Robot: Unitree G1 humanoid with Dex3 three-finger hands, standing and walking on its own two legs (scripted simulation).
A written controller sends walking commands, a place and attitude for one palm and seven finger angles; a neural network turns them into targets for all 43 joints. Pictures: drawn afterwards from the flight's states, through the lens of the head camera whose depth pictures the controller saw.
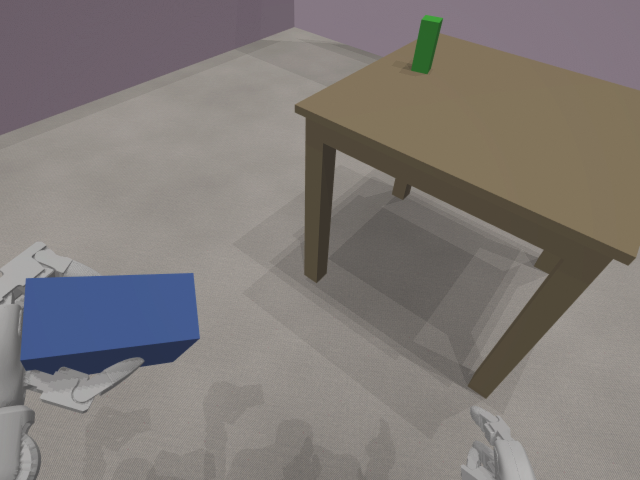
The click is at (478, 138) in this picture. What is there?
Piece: table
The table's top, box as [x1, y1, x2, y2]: [295, 33, 639, 264]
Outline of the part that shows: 295,104 295,112 625,264 628,264 636,255 639,246 639,90 439,33 432,65 427,74 410,70 416,39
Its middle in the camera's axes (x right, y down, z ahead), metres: +0.49 -0.37 +1.09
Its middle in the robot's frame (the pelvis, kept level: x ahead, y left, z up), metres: +1.08 -0.43 -0.04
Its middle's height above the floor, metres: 0.73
